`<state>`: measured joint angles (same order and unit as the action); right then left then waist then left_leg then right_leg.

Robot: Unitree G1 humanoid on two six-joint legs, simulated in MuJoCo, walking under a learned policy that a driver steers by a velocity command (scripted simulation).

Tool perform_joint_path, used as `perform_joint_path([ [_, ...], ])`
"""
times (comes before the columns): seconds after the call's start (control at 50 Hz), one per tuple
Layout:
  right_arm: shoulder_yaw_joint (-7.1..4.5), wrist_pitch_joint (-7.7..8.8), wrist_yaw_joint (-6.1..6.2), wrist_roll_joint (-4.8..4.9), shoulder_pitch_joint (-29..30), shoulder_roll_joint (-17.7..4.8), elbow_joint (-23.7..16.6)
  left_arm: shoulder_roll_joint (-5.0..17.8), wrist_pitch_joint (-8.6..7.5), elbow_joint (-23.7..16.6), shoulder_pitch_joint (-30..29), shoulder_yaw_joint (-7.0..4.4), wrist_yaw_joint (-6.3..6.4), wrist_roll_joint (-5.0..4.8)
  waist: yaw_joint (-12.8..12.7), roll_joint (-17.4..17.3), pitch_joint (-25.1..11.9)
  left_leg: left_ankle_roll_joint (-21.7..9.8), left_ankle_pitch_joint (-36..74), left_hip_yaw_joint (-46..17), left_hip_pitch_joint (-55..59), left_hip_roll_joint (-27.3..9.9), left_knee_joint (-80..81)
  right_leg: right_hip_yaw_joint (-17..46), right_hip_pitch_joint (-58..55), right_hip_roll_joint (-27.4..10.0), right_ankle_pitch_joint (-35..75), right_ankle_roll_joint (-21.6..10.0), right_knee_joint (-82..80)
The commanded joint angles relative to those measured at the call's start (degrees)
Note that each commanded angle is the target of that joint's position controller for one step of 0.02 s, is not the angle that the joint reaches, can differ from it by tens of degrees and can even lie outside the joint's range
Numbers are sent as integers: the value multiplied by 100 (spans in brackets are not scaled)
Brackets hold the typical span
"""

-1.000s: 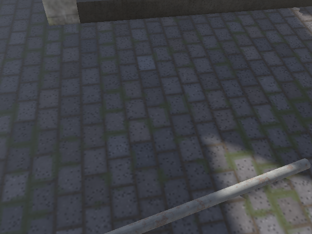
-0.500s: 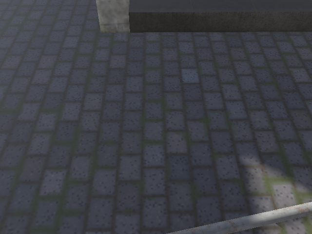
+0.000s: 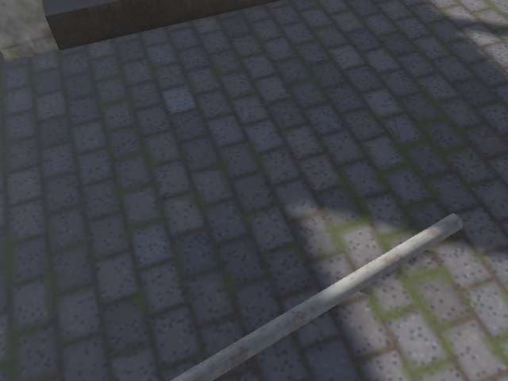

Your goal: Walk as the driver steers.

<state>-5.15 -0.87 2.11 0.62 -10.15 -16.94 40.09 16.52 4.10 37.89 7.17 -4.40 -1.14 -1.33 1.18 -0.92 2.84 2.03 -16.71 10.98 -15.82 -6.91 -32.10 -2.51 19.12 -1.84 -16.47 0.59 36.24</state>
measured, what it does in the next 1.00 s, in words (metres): walks ahead, turning left: left foot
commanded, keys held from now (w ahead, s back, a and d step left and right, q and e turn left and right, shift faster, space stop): e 0.02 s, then no key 0.02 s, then q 0.16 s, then w+q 0.62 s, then w+e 0.18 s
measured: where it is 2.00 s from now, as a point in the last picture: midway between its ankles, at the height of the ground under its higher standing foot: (191, 266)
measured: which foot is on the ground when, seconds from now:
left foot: down 0.00-0.00, up 0.02-0.66, down 0.68-1.00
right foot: down 0.00-0.68, up 0.70-1.00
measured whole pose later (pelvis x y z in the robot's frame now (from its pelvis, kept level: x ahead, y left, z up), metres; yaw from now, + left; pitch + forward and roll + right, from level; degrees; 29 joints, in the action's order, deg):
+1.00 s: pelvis +0.24 +0.12 +0.02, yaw +18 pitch +2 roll +0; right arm -2.2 3.6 0.3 0.1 -20.1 -14.7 42.7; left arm 16.9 -4.7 41.9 5.5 -3.1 -1.9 -0.5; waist 2.8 2.9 1.4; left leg -4.5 -14.2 -1.6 -0.3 4.1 -13.1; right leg 0.1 41.0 -5.3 3.7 1.6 42.4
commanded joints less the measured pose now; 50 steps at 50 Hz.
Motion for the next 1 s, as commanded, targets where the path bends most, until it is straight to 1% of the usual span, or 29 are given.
perform_joint_path([
  [0.02,-87,49,-65,-221,-157,-356,-294,1472,-60,-279,846,-467,148,44,-180,1343,-736,84,-1215,118,-1659,-77,-2066,2044,-2130,-1146,3053,-911,-1449],
  [0.04,-53,73,-22,-238,277,-372,-619,1702,-205,-492,689,-437,118,286,-331,1712,-1019,320,-2466,-805,-2511,558,-3375,3402,-1818,-2239,3879,-2187,-1510],
  [0.06,-116,58,12,-90,539,-638,-583,1335,-334,-475,661,-335,77,347,-547,1014,-1161,276,-2177,-1277,-2484,415,-3842,2941,-1668,-2063,3276,-2237,-1665],
  [0.08,-134,27,31,-8,467,-670,-486,1044,-417,-416,387,-225,93,302,-331,892,-904,186,-1655,-1356,-2426,296,-3765,2316,-1429,-1692,2762,-1844,-1643],
  [0.1,-146,0,76,-55,288,-637,-284,750,-436,-390,86,-138,134,213,-175,622,-871,177,-1190,-1415,-2296,197,-3524,1928,-1331,-1364,2298,-1486,-1618],
  [0.12,-143,-36,90,-109,127,-610,-165,443,-450,-349,-145,-13,161,155,-46,693,-831,217,-768,-1413,-1988,168,-3341,1577,-1112,-1186,2480,-1322,-1619],
  [0.16,-92,-56,29,-73,-230,-426,58,116,-504,-211,-199,132,200,257,106,775,-957,281,-220,-1396,-1208,202,-3014,1040,-832,-955,2756,-1233,-1686],
  [0.18,-49,-56,-4,-33,-266,-339,109,95,-523,-146,-203,141,213,298,99,756,-922,294,-112,-1396,-1006,189,-2557,851,-830,-884,2614,-1192,-1722],
  [0.22,33,-52,-42,-13,-7,-265,71,271,-528,-32,-89,90,249,315,-106,758,-809,280,-57,-1336,-751,188,-1708,824,-881,-894,1564,-1181,-1937],
  [0.28,-1,-21,-45,92,420,-598,-132,945,-495,176,439,-140,268,210,-534,892,-246,133,-489,-1228,-1565,285,-1596,1766,-1302,-1443,-1013,-1445,-2651],
  [0.32,-17,52,-34,119,536,-616,-182,881,-551,298,673,-163,290,145,-605,652,55,2,-590,-1513,-2339,187,-1662,2167,-1839,-1773,-1421,-1505,-2871],
  [0.36,-19,137,-54,96,464,-507,-138,770,-650,376,721,-170,306,114,-557,488,69,-78,-482,-1655,-2693,98,-1741,2061,-2236,-1849,-1223,-1471,-2962],
  [0.44,19,246,-188,99,429,-284,-98,698,-794,420,599,-211,270,115,-468,441,-95,-125,-79,-1407,-2495,0,-1560,1234,-2240,-1634,-537,-1302,-3052],
  [0.5,88,264,-315,117,614,-175,-202,823,-821,470,643,-278,205,101,-500,486,-95,-172,109,-1169,-2142,-6,-1152,651,-2004,-1540,-183,-1221,-3029],
  [0.58,122,226,-430,123,772,-264,-344,1032,-806,569,745,-349,96,22,-506,570,-40,-327,120,-853,-1579,104,-718,131,-1760,-1550,28,-1113,-2800],
  [0.62,102,199,-462,115,613,-340,-346,1112,-768,599,667,-361,68,-50,-327,544,-23,-490,167,-661,-1116,234,-420,-122,-1588,-1572,150,-977,-2463],
  [0.64,54,189,-459,93,299,-410,-264,1145,-752,590,544,-359,72,-77,-101,504,-130,-601,261,-437,-474,448,-175,-381,-1295,-1481,669,-849,-1984],
  [0.66,-80,167,-428,83,-329,-637,-83,1050,-756,586,529,-311,76,-70,211,401,-454,-756,211,-301,575,751,-72,-732,-864,-1268,1643,-674,-1004],
  [0.68,-313,135,-359,144,-1427,-1084,205,770,-780,520,518,-194,80,30,702,-73,-995,-1060,113,-817,2030,679,89,-1103,-55,-879,1891,-340,744],
  [0.7,-470,168,-279,143,-1772,-1962,177,170,-862,61,434,8,87,275,521,-1837,-1110,-2023,-693,-4133,3219,-925,1015,-984,2312,39,-1336,209,3152],
  [0.72,-331,334,-344,92,-1608,-1673,-76,525,-1052,-9,175,-26,72,87,656,-1065,-1517,-2508,-1668,-5834,3393,-1434,1989,463,3201,289,-1698,183,3992],
  [0.74,-205,430,-373,48,-1343,-1265,-88,858,-1154,-88,-44,-95,16,-135,569,-774,-942,-2337,-1368,-5159,3116,-1385,2031,596,3630,-47,-1203,8,4064],
  [0.76,-128,471,-377,41,-1101,-991,-138,889,-1211,-32,39,-85,17,-85,376,-560,-659,-2123,-797,-4488,2599,-1135,1906,596,3413,-267,-698,-105,3720],
  [0.78,-68,460,-361,42,-742,-815,-220,885,-1224,62,125,-100,48,77,156,-244,-451,-1929,-163,-3914,2029,-874,1875,634,3028,-442,-273,-92,3240],
  [0.8,-19,458,-333,-21,-507,-712,-323,893,-1195,97,205,-125,49,169,-29,-342,-368,-1829,436,-3517,1570,-669,1949,663,2595,-520,51,-62,2874],
  [0.84,4,483,-269,-61,-392,-688,-392,761,-1082,176,352,-111,3,200,-191,-338,-403,-1793,1600,-2981,1263,-508,2063,495,2256,-448,475,75,2547],
  [0.9,9,527,-188,-33,-675,-715,-235,484,-952,158,73,-4,-15,160,-74,-256,-252,-1579,2686,-2190,1156,-311,2149,317,2306,-418,1344,206,1744],
  [0.98,46,529,-131,-44,-962,-730,-35,249,-949,-63,-779,132,-100,46,264,-320,123,-1192,2293,-1493,852,-39,2451,19,1883,-217,2465,86,146],
  [1.0,35,537,-123,-45,-1162,-782,75,149,-955,-180,-1111,177,-132,32,412,-374,269,-1181,2035,-1523,885,-161,2601,-4,1812,-177,2611,43,-125],
])
Next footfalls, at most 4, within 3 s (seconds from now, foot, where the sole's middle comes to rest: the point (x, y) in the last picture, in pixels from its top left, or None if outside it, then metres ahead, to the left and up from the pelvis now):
0.68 left None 0.17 0.18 -0.77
1.10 right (244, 328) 0.57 0.07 -0.72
1.58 left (138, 287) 0.72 0.37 -0.77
2.08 right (243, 222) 0.93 0.07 -0.77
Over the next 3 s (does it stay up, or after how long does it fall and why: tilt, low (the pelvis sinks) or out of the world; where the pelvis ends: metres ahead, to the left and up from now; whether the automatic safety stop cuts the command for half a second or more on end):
stays up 1.27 0.24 0.01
